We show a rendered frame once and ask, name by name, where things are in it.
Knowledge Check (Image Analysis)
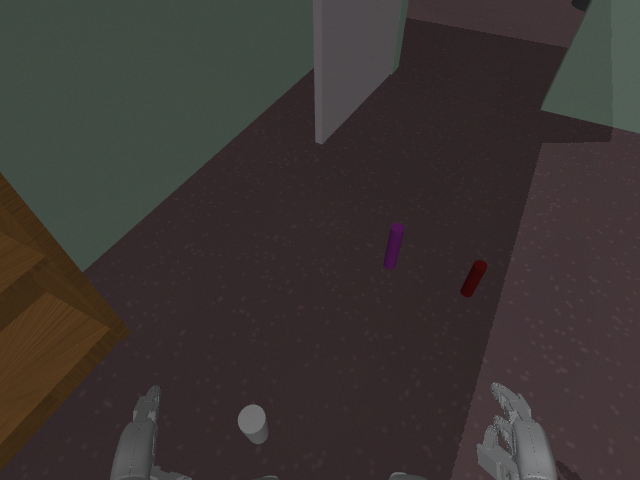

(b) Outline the left robot hand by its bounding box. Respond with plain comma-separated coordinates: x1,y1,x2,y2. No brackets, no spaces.
110,385,192,480

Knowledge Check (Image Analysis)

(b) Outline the bookshelf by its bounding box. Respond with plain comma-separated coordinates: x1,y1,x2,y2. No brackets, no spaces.
0,172,131,471

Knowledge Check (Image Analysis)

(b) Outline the right robot hand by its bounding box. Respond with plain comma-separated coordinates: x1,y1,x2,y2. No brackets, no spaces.
477,382,558,480

